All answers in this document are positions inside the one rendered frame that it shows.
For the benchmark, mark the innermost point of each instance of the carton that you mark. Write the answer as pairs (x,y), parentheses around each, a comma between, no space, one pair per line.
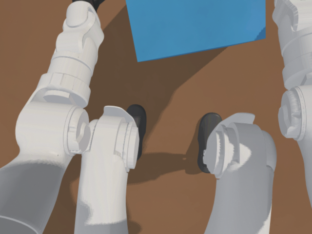
(169,28)

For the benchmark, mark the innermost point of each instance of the robot right upper arm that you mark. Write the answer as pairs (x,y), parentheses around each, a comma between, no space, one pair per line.
(295,121)

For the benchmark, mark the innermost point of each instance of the robot left upper arm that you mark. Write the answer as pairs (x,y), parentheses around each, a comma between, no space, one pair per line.
(49,135)

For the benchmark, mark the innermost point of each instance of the robot left hand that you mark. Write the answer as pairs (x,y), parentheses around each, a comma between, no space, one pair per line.
(94,3)

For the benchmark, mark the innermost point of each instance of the robot left forearm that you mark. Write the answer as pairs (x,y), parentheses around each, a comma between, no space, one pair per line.
(72,65)

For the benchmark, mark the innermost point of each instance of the robot shin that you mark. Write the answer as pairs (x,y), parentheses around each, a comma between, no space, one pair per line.
(246,118)
(109,111)

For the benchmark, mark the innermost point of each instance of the right robot shin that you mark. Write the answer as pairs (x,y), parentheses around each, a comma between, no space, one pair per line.
(246,118)

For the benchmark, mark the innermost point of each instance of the robot right forearm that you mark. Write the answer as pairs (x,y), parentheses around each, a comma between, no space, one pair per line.
(294,21)

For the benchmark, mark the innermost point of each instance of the left robot shin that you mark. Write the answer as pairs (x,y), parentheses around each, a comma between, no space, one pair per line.
(109,111)

